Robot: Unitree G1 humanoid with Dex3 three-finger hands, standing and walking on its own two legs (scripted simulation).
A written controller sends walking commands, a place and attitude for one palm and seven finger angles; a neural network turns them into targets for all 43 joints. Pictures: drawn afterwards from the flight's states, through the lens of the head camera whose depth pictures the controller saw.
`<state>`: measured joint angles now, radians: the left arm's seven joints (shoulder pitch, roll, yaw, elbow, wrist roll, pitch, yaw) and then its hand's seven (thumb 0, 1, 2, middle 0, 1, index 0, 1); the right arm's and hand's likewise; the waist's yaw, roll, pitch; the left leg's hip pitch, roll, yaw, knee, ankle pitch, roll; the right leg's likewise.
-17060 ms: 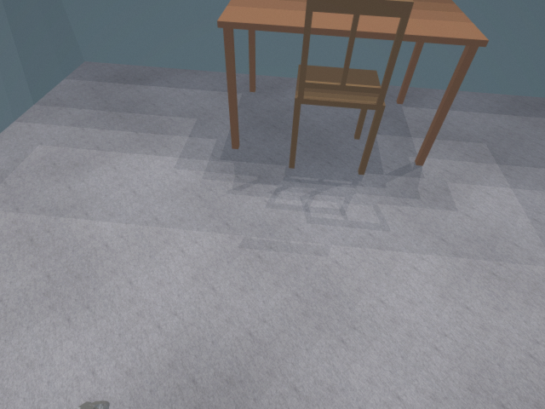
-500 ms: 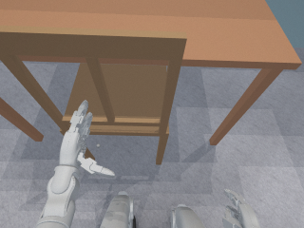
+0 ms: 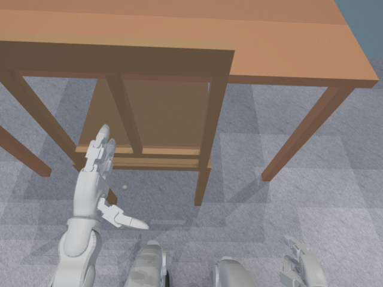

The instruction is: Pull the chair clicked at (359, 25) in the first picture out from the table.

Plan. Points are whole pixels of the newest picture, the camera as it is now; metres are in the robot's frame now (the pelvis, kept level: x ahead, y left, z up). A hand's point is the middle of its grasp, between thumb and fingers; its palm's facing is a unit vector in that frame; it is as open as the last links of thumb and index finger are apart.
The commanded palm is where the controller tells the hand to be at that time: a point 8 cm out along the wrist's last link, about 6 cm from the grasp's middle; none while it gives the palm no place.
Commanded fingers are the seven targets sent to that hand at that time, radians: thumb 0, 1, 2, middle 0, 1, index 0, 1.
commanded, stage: aim the fingers beside a spindle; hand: left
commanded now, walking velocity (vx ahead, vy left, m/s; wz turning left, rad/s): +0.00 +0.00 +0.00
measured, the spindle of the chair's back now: (128, 119) +0.47 +0.16 +0.02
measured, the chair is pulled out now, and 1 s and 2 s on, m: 0.00 0.00 0.00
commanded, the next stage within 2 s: push the fingers through the gap in 1.42 s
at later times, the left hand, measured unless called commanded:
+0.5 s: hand (117, 181) +0.32 +0.16 +0.01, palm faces +0.01 -1.00 -0.04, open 16.9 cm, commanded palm +0.29 +0.20 +0.02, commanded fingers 0.00 -0.50 0.30 -0.06 -0.08 -0.06 -0.08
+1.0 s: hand (127, 188) +0.30 +0.13 +0.04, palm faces -0.04 -1.00 -0.02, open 16.9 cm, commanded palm +0.30 +0.21 +0.03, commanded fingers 0.00 -0.50 0.30 -0.06 -0.08 -0.06 -0.08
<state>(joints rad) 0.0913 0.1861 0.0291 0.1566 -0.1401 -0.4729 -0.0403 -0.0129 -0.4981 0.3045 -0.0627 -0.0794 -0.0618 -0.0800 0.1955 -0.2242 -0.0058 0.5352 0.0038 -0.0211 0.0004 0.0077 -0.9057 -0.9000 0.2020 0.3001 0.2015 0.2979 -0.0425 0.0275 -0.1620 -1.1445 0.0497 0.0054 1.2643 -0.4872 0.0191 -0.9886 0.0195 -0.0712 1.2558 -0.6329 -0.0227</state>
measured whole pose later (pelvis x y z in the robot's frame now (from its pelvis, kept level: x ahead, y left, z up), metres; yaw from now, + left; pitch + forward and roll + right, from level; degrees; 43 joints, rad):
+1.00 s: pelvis +0.00 +0.00 +0.00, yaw +0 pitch +21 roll -3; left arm 0.12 0.18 0.01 0.13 -0.16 -0.48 -0.07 -0.01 -0.50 0.30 -0.06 -0.08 -0.06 -0.08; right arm 0.21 -0.23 -0.01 0.55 0.01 -0.04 -0.01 0.01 -0.91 -0.90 0.20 0.30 0.20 0.30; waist -0.04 0.03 -0.16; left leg -1.13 0.05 0.00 1.25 -0.49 0.02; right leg -0.98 0.02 -0.07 1.24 -0.63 -0.02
